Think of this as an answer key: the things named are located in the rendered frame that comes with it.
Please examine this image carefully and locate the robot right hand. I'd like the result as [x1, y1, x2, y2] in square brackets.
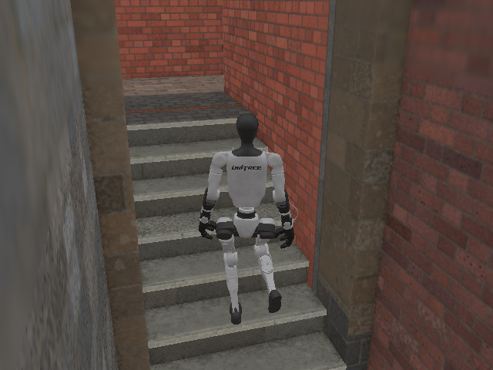
[274, 227, 294, 249]

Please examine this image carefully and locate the robot left upper arm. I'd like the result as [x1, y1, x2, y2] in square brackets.
[206, 151, 229, 200]

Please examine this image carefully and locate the right robot thigh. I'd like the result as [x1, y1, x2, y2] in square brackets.
[253, 218, 275, 258]

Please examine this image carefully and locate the robot left hand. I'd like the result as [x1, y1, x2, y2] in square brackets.
[198, 220, 216, 240]

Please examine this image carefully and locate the robot right forearm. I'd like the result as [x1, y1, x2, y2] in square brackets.
[277, 189, 293, 230]

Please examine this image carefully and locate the robot right upper arm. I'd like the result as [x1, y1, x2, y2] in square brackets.
[266, 152, 286, 202]

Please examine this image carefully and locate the robot left forearm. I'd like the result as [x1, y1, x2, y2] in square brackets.
[200, 187, 216, 224]

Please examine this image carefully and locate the robot right foot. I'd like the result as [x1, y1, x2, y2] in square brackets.
[268, 290, 282, 313]

